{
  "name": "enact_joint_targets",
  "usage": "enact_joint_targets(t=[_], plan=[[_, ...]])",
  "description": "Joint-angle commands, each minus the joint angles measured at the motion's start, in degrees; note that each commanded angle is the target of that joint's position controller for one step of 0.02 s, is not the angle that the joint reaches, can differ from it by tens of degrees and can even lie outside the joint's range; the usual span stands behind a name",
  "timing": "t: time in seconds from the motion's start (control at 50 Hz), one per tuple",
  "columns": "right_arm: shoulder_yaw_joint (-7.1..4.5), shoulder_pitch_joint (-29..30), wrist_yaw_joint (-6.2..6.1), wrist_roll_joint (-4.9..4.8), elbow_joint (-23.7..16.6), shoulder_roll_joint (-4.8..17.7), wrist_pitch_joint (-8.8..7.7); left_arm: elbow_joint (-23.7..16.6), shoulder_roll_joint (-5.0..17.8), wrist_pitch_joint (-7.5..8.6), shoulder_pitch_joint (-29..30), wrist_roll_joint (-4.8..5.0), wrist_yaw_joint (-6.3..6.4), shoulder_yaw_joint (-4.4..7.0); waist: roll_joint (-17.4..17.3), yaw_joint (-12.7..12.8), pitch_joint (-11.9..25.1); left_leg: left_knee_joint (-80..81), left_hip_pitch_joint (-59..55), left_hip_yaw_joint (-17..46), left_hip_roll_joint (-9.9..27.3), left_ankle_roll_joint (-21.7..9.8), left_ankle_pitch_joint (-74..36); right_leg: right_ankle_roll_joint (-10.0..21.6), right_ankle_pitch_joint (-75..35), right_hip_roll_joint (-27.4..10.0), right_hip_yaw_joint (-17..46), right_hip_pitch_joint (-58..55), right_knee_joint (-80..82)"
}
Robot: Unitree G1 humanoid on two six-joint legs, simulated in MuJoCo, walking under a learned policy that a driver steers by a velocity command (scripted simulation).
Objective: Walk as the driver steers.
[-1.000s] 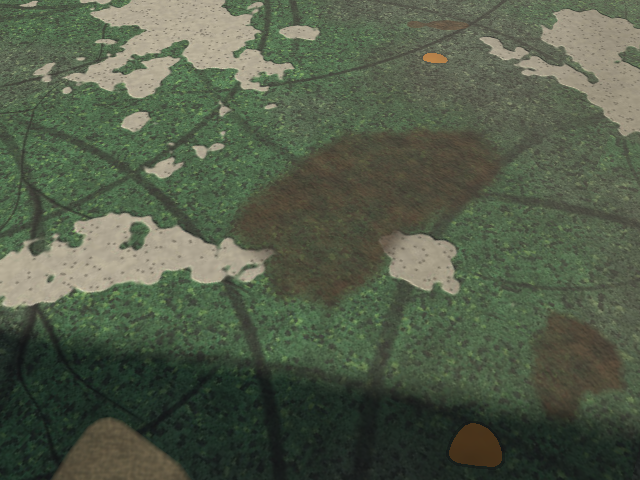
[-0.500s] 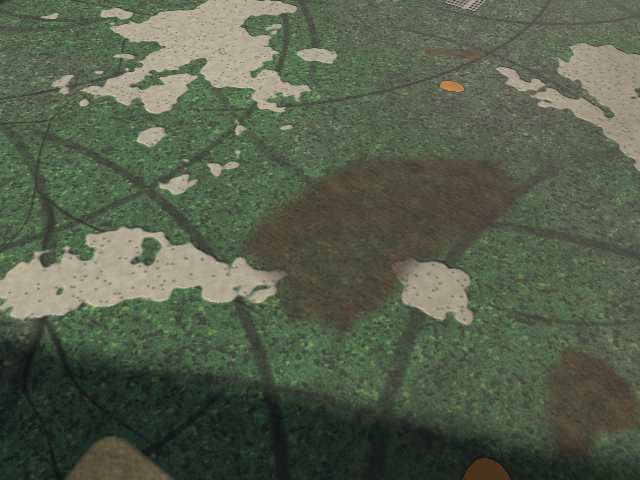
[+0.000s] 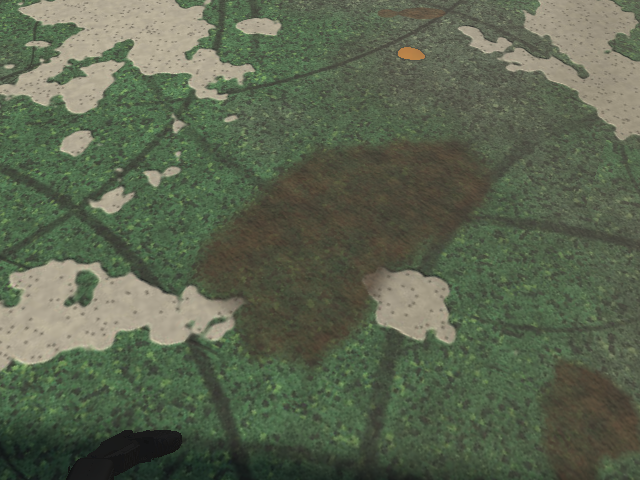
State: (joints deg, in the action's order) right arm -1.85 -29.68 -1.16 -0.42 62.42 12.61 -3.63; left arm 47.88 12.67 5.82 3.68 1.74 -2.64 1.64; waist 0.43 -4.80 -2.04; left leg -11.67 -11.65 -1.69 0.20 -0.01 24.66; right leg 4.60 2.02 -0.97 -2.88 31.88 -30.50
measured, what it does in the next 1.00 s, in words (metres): walks ahead: right foot, then left foot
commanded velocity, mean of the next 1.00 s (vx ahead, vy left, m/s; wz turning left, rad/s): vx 0.49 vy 0.00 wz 0.02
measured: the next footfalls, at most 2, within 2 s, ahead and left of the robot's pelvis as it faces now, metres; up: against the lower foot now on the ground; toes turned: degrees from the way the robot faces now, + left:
right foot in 0.02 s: +0.20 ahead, -0.11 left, +0.00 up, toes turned -2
left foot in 0.56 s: +0.51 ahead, +0.12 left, +0.00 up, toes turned +3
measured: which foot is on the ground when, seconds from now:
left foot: down 0.00-0.04, up 0.06-0.54, down 0.56-1.00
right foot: up 0.00-0.00, down 0.02-0.58, up 0.60-1.00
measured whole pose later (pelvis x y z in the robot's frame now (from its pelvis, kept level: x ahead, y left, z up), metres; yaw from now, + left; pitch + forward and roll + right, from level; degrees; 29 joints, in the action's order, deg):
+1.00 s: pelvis +0.57 +0.02 +0.02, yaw +1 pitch +2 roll +2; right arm -3.1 -22.7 -0.3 -0.9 57.0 13.1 -4.8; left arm 50.8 13.9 4.8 -1.0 0.8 -0.9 3.0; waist 2.3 -4.7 -0.5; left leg -12.0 -0.9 -2.0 -3.2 -2.4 14.8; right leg 0.2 -3.8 -5.5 2.1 36.1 -32.3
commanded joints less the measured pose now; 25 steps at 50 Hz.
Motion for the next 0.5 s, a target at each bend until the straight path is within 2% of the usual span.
enact_joint_targets(t=[0.02,0.04,0.06,0.08,0.1,0.12,0.14,0.16,0.18,0.2,0.26,0.3,0.36,0.44,0.5], plan=[[-1.3,2.84,-0.05,0.85,-4.07,8.89,0.42,3.61,12.85,0.01,-22.93,0.05,0.88,5.0,-6.27,15.84,11.76,-30.83,18.02,0.73,10.08,-4.63,-52.97,5.31,3.21,-1.87,4.05,-35.41,-2.25],[0.96,-4.73,0.88,0.81,-5.03,0.51,-0.65,5.37,18.7,-0.28,-30.85,-1.41,1.08,6.35,9.01,12.63,22.84,-55.92,40.73,0.05,-0.54,-0.61,-21.44,15.63,17.21,-18.4,33.0,-57.88,2.52],[0.85,-3.06,1.29,-0.46,-4.21,1.51,-2.59,5.77,14.36,-0.33,-29.8,-1.34,0.91,4.87,11.25,12.81,25.41,-65.93,47.65,9.11,-3.55,-1.48,6.25,16.44,22.67,-21.74,49.32,-57.3,14.4],[-0.63,3.6,1.44,-2.28,-6.85,6.56,-3.81,5.13,11.24,0.07,-23.38,-0.86,0.82,3.79,9.71,11.23,14.08,-69.23,53.35,9.14,0.13,-2.93,3.86,12.59,22.57,-19.42,40.95,-48.4,15.69],[-0.88,7.99,1.08,-2.65,-8.18,7.83,-4.33,3.7,8.84,0.36,-17.36,-0.89,0.76,3.02,4.8,9.3,8.17,-67.09,52.31,7.49,3.5,-3.68,-1.79,10.61,16.69,-17.51,31.86,-38.19,16.85],[-1.39,9.78,0.52,-1.97,-8.3,7.79,-4.14,3.31,6.88,0.69,-13.69,-1.38,0.41,2.39,1.38,7.16,4.54,-63.29,49.3,6.39,5.86,-3.66,-5.89,9.28,9.98,-15.16,24.75,-29.3,18.42],[-1.79,8.44,0.17,-1.28,-8.02,6.88,-3.3,3.45,5.49,1.07,-12.02,-1.96,0.16,1.97,2.57,4.76,3.54,-59.99,44.92,6.69,7.83,-3.67,-8.44,8.1,6.77,-12.78,19.48,-23.69,19.94],[-1.74,6.96,0.07,-1.05,-7.72,5.38,-2.39,3.99,4.8,1.14,-11.86,-2.11,-0.05,1.8,3.63,3.54,3.15,-58.1,42.15,6.58,8.44,-3.53,-9.19,8.03,6.03,-11.44,16.94,-20.49,21.38],[-1.72,6.32,-0.01,-0.96,-7.6,4.27,-1.7,4.7,5.0,1.23,-12.81,-1.97,0.02,1.82,3.79,3.0,2.43,-56.52,41.31,5.95,8.7,-3.27,-9.3,8.53,4.66,-10.81,14.91,-18.4,22.61],[-1.82,7.12,-0.08,-0.81,-8.09,4.11,-1.22,5.4,5.79,1.34,-13.94,-1.9,0.28,1.93,3.68,2.7,1.36,-54.72,42.0,5.45,9.01,-2.81,-10.16,9.08,3.53,-10.61,13.4,-16.93,23.74],[-2.37,15.17,-0.22,-0.04,-11.29,5.62,-0.96,6.65,8.44,1.28,-17.44,-1.96,1.71,2.39,2.27,3.93,-1.43,-45.33,49.41,5.03,9.86,-0.84,-18.24,9.79,1.6,-10.85,11.61,-18.5,25.79],[-2.3,19.73,0.17,0.1,-12.76,5.23,-1.34,7.04,8.86,0.87,-19.45,-1.78,2.44,2.39,2.01,5.12,-1.81,-37.06,50.9,4.4,9.23,-0.37,-25.0,8.71,-0.09,-9.99,9.62,-20.61,25.81],[-1.69,26.62,0.96,-0.23,-14.53,4.12,-1.84,7.85,9.81,0.52,-22.91,-1.19,2.95,2.49,1.92,7.44,-2.36,-26.35,48.28,1.9,6.73,-0.23,-31.59,7.28,-0.58,-8.88,6.7,-22.49,25.85],[-1.22,32.84,2.3,-0.78,-16.99,4.42,-2.18,9.88,10.17,-0.53,-27.62,-0.63,3.16,2.76,1.71,9.26,-3.76,-20.06,50.18,2.01,5.46,-1.05,-29.59,6.98,-1.54,-11.84,6.81,-31.01,22.86],[-1.61,32.48,3.21,-0.9,-18.06,6.17,-2.67,10.26,11.09,-1.57,-27.59,-0.57,3.43,3.36,2.71,7.47,-2.54,-17.46,48.02,1.78,4.29,-3.18,-23.13,5.61,-8.71,-14.36,7.45,-36.82,18.16]])
Over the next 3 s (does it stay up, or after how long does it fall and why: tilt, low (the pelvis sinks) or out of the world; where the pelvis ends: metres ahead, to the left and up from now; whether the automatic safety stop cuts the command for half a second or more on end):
stays up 1.35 0.28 0.01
